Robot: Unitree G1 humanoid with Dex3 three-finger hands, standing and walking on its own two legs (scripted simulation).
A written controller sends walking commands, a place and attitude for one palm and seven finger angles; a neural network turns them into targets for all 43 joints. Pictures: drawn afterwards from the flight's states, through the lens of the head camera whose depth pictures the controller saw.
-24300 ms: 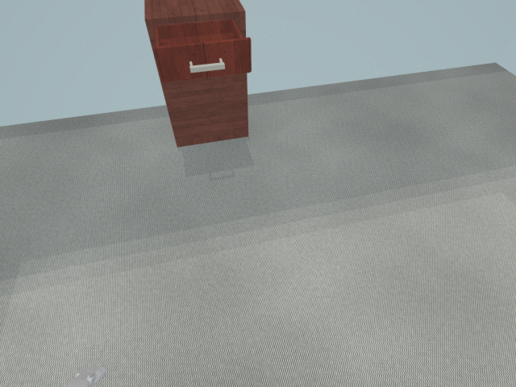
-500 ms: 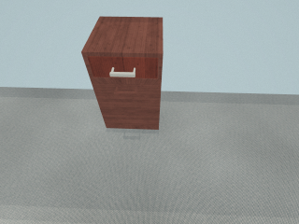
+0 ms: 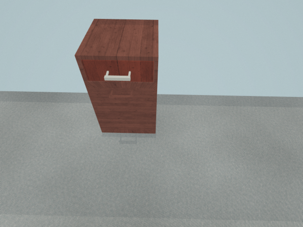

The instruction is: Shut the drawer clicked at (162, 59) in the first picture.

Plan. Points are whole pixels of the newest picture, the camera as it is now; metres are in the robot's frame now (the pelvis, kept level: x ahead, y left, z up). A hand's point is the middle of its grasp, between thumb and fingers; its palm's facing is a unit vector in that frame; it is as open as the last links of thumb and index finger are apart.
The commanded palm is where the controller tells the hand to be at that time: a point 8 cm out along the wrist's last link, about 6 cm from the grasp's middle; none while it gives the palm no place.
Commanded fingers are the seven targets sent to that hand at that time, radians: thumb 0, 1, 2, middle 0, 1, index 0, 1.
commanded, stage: look to check the result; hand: left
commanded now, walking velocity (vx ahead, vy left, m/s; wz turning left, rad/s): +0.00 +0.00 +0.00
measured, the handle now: (118, 75) +0.87 +0.23 -0.16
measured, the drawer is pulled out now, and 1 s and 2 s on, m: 0.00 0.00 0.00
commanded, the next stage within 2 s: stand and wait in 0.52 s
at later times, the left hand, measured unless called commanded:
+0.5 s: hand out of the picture +0.00 +0.15 -0.18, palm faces +0.04 -0.98 -0.18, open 7.4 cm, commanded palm none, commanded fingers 0.00 0.90 0.90 -0.20 -0.30 -0.20 -0.30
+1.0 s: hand out of the picture +0.00 +0.14 -0.17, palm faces +0.04 -0.98 -0.18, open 7.4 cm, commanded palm none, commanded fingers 0.00 0.90 0.90 -0.20 -0.30 -0.20 -0.30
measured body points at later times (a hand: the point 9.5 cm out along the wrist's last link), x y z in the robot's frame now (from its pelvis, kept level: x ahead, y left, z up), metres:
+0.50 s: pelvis +0.01 -0.01 +0.00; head +0.03 -0.02 +0.45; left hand +0.00 +0.20 -0.16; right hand -0.01 -0.21 -0.17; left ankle +0.00 +0.11 -0.74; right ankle +0.01 -0.12 -0.74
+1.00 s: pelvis +0.02 -0.02 +0.00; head +0.04 -0.03 +0.45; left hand +0.00 +0.19 -0.16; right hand -0.01 -0.22 -0.17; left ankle +0.00 +0.11 -0.74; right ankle +0.01 -0.12 -0.74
